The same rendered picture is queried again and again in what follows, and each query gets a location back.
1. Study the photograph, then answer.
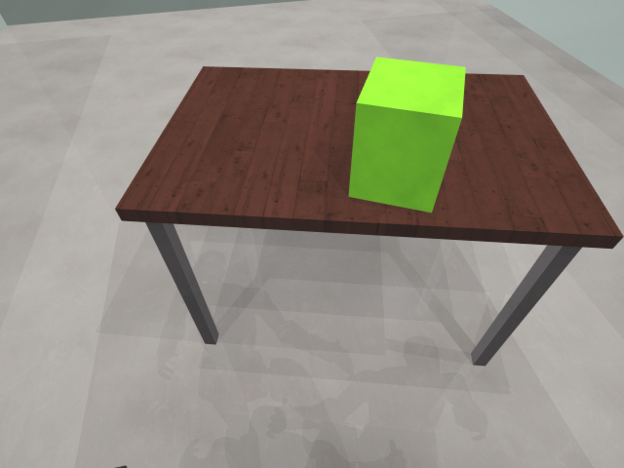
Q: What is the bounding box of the carton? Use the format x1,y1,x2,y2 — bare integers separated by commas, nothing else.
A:
348,57,466,213

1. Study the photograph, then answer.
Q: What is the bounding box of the table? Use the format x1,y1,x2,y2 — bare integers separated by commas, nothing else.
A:
115,66,624,366

